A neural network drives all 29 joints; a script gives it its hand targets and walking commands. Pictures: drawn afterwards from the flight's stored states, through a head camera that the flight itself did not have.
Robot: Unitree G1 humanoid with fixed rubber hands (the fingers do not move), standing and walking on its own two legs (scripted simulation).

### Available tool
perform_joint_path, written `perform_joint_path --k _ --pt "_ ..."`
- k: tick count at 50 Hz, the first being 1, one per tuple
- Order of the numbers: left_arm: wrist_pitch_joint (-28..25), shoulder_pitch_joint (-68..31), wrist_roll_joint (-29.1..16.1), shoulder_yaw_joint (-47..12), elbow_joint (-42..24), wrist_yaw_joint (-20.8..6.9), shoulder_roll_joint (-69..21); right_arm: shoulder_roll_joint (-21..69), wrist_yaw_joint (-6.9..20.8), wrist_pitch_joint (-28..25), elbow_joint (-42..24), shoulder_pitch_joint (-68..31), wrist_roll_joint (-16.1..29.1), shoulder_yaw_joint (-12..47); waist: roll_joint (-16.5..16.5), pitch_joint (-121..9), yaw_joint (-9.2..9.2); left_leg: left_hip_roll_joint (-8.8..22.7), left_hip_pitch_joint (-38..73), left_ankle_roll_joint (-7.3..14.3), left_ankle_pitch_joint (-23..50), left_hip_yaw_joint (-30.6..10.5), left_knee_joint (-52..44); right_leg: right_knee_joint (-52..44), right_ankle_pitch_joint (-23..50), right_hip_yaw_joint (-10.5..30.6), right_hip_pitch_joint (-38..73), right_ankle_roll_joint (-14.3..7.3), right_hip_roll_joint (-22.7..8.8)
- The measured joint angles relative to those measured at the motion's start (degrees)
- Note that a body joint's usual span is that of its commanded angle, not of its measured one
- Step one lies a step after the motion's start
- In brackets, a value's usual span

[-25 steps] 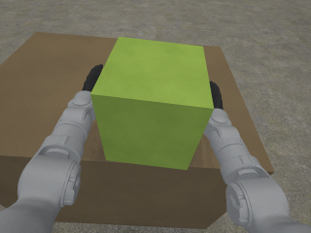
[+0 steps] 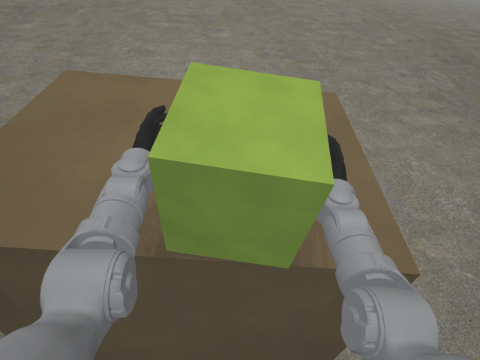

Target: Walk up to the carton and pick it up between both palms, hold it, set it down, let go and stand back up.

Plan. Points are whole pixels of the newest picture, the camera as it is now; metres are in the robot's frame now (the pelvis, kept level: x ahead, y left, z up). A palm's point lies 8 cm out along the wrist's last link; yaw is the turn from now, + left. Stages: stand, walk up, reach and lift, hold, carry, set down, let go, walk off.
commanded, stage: reach and lift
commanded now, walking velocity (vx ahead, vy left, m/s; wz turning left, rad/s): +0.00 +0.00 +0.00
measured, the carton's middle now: (241, 168) +0.44 +0.00 +0.12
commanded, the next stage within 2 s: none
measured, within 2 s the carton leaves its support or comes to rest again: neither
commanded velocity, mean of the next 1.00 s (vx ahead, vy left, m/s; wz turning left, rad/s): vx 0.00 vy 0.00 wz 0.00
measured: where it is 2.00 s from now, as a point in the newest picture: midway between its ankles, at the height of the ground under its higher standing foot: outside the picture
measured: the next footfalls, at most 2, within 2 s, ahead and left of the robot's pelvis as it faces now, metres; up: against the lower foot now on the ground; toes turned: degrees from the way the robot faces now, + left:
none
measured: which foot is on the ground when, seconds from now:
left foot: down 0.00-1.00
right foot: down 0.00-1.00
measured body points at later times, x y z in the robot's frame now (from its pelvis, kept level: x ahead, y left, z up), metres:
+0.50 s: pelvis +0.00 +0.00 +0.00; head -0.04 +0.03 +0.45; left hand +0.43 +0.17 +0.19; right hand +0.41 -0.15 +0.15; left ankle +0.02 +0.12 -0.74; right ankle +0.00 -0.12 -0.74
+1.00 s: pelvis -0.01 +0.00 +0.00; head -0.06 +0.03 +0.45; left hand +0.41 +0.17 +0.22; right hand +0.40 -0.16 +0.17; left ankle +0.02 +0.12 -0.74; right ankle +0.00 -0.12 -0.74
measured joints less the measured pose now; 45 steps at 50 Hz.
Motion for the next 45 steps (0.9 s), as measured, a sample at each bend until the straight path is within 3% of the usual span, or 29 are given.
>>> perform_joint_path --k 7,19,45 --pt "-1.49 -0.09 0.00 -0.17 -1.62 0.01 -0.18 0.00 0.01 -3.42 0.04 0.09 0.01 -0.50 0.07 -2.28 0.01 0.01 0.07 -0.02 0.07 -0.42 0.00 -0.43 0.10 -0.43 0.44 0.01 0.01" --pt "5.96 -0.11 0.01 -0.61 -4.27 0.42 -0.20 0.08 0.22 0.87 0.04 0.08 1.22 -0.51 0.12 -1.75 0.00 0.01 0.32 -0.02 0.56 -1.53 -0.12 -1.62 0.83 -1.56 1.58 0.01 0.01" --pt "21.51 -0.09 0.01 -4.43 -14.82 4.34 -0.72 -4.02 0.01 10.22 -3.28 -0.16 13.24 6.70 0.12 -2.59 0.00 0.01 0.32 -0.09 1.17 -1.85 -0.12 -1.62 1.25 -1.90 1.71 0.01 0.01"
